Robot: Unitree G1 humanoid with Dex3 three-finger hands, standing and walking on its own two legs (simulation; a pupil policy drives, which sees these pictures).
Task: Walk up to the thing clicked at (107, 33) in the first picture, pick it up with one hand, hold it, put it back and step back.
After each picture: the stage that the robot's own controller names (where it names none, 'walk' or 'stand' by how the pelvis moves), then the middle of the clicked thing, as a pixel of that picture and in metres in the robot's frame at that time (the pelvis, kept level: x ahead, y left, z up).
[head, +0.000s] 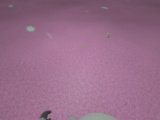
stand; (107, 35) +2.31 -0.43 -0.72
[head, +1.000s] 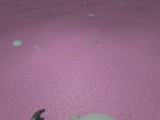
walk; (95, 41) +2.19 +0.03 -0.70
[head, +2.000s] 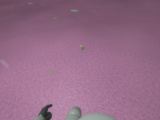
walk; (81, 47) +1.58 +0.30 -0.71
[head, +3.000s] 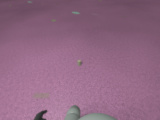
walk; (79, 62) +1.08 +0.28 -0.72
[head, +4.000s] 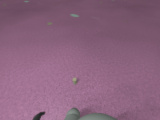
walk; (74, 81) +0.67 +0.26 -0.71
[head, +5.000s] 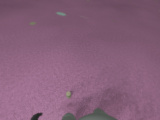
walk; (68, 95) +0.43 +0.21 -0.71
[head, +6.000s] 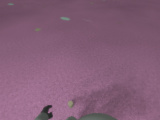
stand; (70, 104) +0.32 +0.22 -0.72
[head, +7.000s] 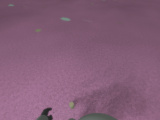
stand; (71, 105) +0.31 +0.21 -0.73
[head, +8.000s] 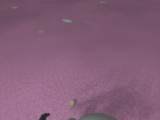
stand; (71, 104) +0.35 +0.22 -0.73
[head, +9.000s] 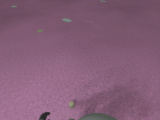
stand; (71, 104) +0.33 +0.22 -0.73
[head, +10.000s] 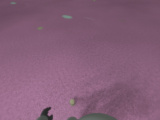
go down; (72, 102) +0.33 +0.21 -0.72
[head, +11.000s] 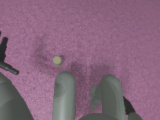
go down; (57, 61) +0.42 +0.25 -0.29
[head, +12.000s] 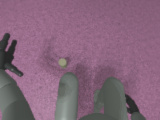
close in; (63, 63) +0.41 +0.24 -0.30
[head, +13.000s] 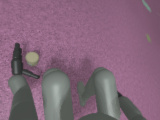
close in; (32, 59) +0.40 +0.28 -0.22
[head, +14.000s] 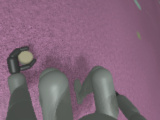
close; (25, 59) +0.40 +0.29 -0.22
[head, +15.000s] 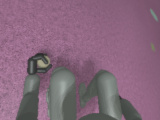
lift; (43, 62) +0.35 +0.26 -0.19
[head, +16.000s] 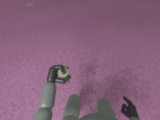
lift; (64, 75) +0.32 +0.18 +0.00
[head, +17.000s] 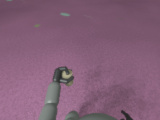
hold; (68, 78) +0.33 +0.16 +0.01
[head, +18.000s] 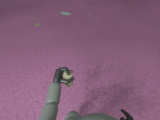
hold; (68, 78) +0.33 +0.17 -0.01
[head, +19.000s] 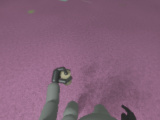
crouch; (66, 77) +0.33 +0.17 -0.05
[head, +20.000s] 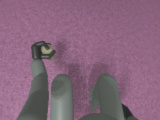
lower; (48, 52) +0.46 +0.25 -0.11
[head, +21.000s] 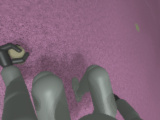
lower; (18, 55) +0.43 +0.29 -0.23
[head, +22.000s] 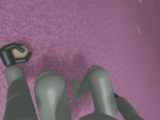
lower; (21, 55) +0.42 +0.29 -0.23
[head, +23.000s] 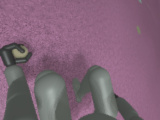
lower; (21, 55) +0.42 +0.29 -0.23
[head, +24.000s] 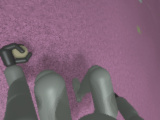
lower; (21, 55) +0.42 +0.29 -0.23
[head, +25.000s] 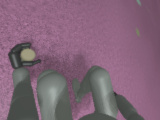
open; (27, 57) +0.41 +0.27 -0.23
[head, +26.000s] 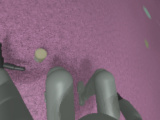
stand; (40, 56) +0.41 +0.26 -0.24
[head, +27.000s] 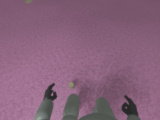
stand; (71, 85) +0.39 +0.19 -0.57
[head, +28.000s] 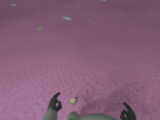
stand; (73, 101) +0.37 +0.19 -0.67
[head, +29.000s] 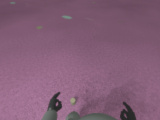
stand; (73, 101) +0.36 +0.18 -0.67
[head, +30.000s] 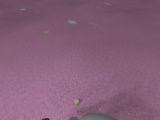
stand; (76, 102) +0.39 +0.17 -0.72
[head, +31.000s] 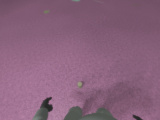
walk; (79, 85) +0.46 +0.14 -0.69
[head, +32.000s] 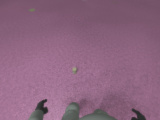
walk; (74, 70) +0.70 +0.22 -0.70
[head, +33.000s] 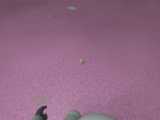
stand; (80, 62) +1.01 +0.21 -0.69
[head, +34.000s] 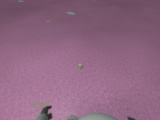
stand; (80, 66) +0.99 +0.20 -0.72
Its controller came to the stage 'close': yes
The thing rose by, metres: 0.72
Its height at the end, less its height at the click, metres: +0.00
